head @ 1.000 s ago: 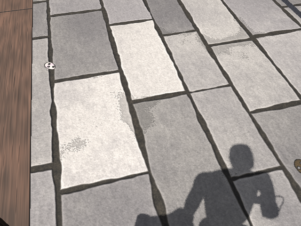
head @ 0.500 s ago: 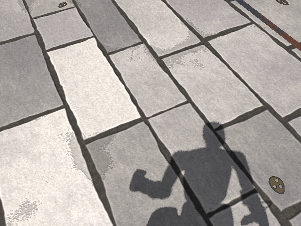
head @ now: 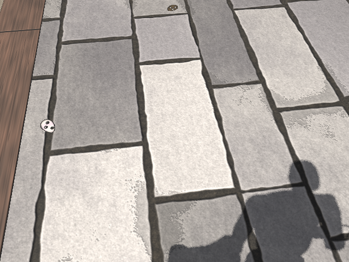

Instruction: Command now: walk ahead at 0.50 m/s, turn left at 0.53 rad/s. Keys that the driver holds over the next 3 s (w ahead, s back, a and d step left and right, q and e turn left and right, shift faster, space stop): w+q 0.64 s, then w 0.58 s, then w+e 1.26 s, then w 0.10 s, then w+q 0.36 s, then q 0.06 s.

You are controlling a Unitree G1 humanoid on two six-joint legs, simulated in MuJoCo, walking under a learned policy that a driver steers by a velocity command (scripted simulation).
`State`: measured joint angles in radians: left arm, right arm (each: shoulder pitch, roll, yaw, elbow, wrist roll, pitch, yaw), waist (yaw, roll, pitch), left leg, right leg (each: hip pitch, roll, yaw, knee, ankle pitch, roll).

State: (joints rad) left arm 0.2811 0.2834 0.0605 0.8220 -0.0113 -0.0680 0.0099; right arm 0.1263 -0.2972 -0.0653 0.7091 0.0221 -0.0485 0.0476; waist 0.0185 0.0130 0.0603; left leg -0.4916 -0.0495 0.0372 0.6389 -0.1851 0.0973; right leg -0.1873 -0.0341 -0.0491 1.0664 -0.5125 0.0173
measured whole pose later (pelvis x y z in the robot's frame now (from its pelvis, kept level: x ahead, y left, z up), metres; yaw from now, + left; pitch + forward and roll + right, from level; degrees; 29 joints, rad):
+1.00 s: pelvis +0.52 +0.11 +0.01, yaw +29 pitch +2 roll -1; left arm 0.34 0.30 0.05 0.91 -0.03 -0.07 -0.01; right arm 0.09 -0.27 -0.04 0.61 0.01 -0.05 0.03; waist 0.05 0.01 0.05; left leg -0.45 -0.02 0.03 0.59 -0.17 0.06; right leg -0.19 -0.06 -0.03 1.00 -0.50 0.00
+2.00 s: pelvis +1.06 +0.32 +0.01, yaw +6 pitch +2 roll +1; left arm 0.37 0.31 0.07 0.77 -0.03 -0.03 0.02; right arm 0.06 -0.27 -0.05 0.67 -0.01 -0.12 0.01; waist 0.06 -0.03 0.00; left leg -0.43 -0.04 -0.02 0.52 -0.13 0.01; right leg -0.22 0.09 0.20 0.88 -0.50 -0.04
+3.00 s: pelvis +1.62 +0.26 +0.00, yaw -7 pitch +3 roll -1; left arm 0.33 0.30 0.07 0.80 0.00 -0.04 0.02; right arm 0.11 -0.28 -0.04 0.72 0.01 -0.07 0.06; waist 0.04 0.02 0.02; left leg -0.53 0.00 0.03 0.55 -0.05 0.08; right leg 0.07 0.02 -0.12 0.43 -0.48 -0.01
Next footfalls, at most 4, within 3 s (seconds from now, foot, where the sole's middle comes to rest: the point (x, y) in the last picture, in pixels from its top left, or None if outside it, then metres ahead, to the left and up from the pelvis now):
0.40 right None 0.43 -0.11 -0.75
0.92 left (121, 219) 0.59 0.25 -0.75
1.46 right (145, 139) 0.97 0.18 -0.75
1.94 left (92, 105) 1.17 0.46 -0.75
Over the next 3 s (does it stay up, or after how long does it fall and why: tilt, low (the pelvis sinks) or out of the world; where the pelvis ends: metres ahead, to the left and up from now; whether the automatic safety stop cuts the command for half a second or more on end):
stays up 1.62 0.26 0.00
